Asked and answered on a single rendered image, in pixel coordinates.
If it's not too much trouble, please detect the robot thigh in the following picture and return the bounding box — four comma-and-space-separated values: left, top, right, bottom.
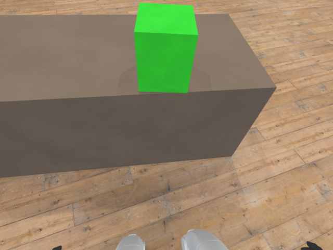
181, 230, 228, 250
116, 235, 145, 250

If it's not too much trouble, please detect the pedestal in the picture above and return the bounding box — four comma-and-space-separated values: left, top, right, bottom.
0, 14, 277, 178

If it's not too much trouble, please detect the robot right thigh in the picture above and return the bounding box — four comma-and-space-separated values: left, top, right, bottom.
181, 230, 228, 250

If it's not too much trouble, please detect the robot left thigh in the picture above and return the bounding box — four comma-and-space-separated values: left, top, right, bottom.
116, 235, 145, 250

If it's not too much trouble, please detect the carton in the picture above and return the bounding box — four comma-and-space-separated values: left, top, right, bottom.
134, 3, 198, 93

